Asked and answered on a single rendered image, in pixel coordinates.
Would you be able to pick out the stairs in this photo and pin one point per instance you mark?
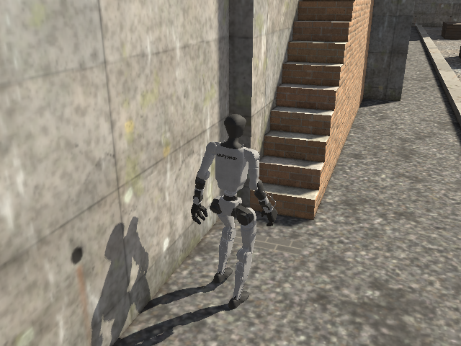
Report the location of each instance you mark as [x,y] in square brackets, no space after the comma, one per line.
[319,97]

